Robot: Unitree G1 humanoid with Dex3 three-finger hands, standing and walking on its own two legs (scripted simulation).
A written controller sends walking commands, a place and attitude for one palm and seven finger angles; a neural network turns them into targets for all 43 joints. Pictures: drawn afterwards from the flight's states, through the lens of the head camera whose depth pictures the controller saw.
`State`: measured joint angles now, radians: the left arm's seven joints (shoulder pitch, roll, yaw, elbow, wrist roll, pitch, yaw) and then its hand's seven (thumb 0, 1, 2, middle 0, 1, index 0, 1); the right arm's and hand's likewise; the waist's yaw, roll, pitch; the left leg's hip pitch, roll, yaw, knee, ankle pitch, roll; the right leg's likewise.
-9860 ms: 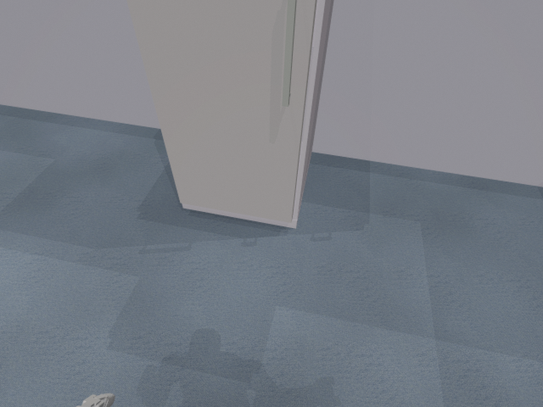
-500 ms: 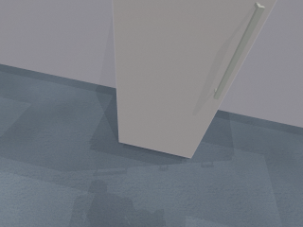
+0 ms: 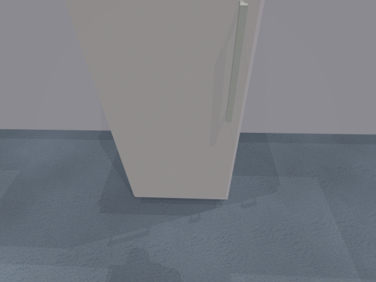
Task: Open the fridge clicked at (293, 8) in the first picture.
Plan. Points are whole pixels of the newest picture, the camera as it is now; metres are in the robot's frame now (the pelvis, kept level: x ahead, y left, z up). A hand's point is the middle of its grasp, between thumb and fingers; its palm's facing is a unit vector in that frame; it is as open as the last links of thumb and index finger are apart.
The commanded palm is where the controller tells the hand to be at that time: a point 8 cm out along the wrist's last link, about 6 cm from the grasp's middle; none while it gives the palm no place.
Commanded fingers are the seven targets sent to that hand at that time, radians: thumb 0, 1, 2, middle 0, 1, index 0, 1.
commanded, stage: take the last steps up to it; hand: right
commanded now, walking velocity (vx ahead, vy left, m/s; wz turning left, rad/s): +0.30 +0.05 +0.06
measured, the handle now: (234, 70) +0.69 -0.14 +0.13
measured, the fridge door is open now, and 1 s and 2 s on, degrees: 0 0 0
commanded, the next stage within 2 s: come to a stop and stand still in 0.48 s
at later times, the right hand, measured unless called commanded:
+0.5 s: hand (236, 234) +0.30 -0.13 -0.17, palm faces -0.06 +0.98 -0.21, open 7.4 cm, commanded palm none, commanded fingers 0.00 -0.90 -0.90 0.20 0.30 0.20 0.30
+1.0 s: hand (246, 261) +0.23 -0.14 -0.18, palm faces +0.03 +0.98 -0.21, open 7.3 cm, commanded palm none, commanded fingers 0.00 -0.90 -0.90 0.20 0.30 0.20 0.30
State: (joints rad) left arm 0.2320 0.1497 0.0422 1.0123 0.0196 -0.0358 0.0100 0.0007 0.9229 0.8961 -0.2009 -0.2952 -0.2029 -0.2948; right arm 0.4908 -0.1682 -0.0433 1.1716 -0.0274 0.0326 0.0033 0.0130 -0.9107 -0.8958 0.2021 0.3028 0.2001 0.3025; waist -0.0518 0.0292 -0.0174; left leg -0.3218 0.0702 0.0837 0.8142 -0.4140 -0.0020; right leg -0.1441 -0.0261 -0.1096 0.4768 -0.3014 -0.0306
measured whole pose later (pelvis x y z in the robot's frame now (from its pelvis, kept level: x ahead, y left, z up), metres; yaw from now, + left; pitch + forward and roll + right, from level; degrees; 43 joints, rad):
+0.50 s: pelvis +0.16 +0.05 -0.02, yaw +2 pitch -3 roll +0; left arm 0.47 0.12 0.03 1.18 0.00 -0.01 0.02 0.01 0.91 0.90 -0.20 -0.30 -0.20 -0.29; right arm 0.08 -0.17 -0.04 1.00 -0.01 -0.07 0.00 0.01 -0.91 -0.90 0.20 0.30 0.20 0.30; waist 0.06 -0.03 0.12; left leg -0.39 0.03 0.15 0.65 -0.21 0.07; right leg -0.20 -0.06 -0.04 1.10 -0.51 -0.01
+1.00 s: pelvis +0.21 +0.04 +0.00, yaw +3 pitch -2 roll +0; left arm 0.13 0.15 0.03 1.01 0.02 0.01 0.04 0.00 0.93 0.90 -0.20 -0.30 -0.20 -0.29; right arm 0.25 -0.17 -0.04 1.06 -0.01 0.05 -0.03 0.01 -0.91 -0.90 0.20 0.30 0.20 0.30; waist -0.03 0.01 0.09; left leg -0.31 0.03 0.05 0.82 -0.49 -0.01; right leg -0.29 -0.05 -0.10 0.50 -0.17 -0.02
